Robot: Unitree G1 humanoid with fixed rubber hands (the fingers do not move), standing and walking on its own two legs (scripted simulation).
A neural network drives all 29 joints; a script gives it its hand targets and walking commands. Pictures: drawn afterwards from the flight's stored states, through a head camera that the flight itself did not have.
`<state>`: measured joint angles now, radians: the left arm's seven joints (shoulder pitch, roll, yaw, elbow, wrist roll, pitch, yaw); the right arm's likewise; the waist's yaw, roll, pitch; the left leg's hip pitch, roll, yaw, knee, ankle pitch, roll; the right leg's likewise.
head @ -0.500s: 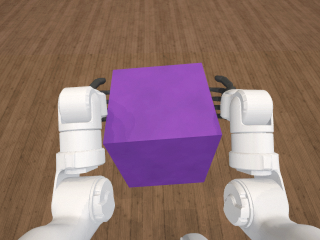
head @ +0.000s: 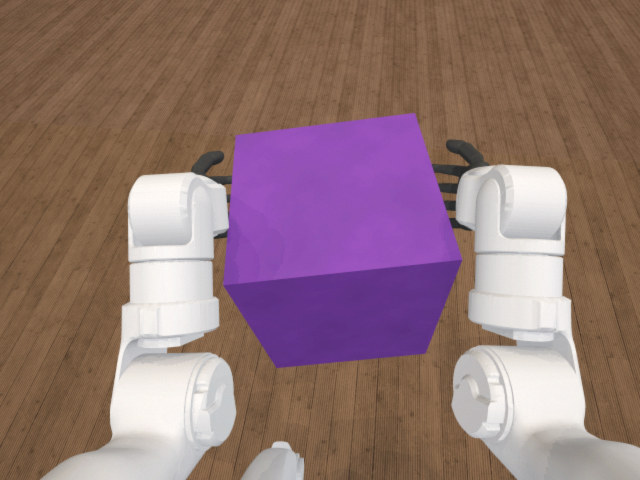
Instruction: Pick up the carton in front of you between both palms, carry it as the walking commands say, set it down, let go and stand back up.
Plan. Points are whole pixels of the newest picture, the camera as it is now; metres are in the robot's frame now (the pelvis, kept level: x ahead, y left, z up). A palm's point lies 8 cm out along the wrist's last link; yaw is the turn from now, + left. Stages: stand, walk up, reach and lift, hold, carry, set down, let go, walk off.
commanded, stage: carry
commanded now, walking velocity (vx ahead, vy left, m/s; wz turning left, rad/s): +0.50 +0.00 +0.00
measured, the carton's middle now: (338, 253) +0.40 +0.02 +0.06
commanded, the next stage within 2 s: none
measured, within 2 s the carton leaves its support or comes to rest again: neither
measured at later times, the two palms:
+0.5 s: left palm (275, 24) +0.72 +0.14 +0.20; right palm (472, 32) +0.70 -0.15 +0.20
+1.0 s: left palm out of the picture +1.02 +0.15 +0.21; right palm out of the picture +1.00 -0.13 +0.21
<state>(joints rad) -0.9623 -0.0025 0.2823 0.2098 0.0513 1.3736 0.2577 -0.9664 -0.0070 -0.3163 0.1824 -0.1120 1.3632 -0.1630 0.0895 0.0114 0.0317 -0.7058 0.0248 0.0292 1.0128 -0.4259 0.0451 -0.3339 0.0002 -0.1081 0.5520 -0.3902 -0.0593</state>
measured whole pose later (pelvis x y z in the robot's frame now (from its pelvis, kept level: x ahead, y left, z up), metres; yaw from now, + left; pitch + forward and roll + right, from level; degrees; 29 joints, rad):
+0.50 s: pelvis +0.32 +0.01 +0.01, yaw +0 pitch +5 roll -1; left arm -1.01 0.01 0.33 0.24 0.15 1.40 0.19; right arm -1.00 0.00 -0.29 0.25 -0.08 1.36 -0.20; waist -0.05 0.04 -0.04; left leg -0.18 0.04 0.08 0.60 -0.55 0.01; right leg -0.60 0.01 -0.12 0.63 -0.23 -0.06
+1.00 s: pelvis +0.61 +0.03 +0.04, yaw +0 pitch +5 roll +0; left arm -0.99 0.02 0.33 0.28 0.12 1.37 0.20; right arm -0.98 0.02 -0.27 0.28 -0.13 1.35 -0.20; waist -0.06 0.00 0.00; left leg -0.48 -0.02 0.12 0.64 -0.32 0.07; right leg -0.51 0.01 0.00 1.27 -0.52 -0.03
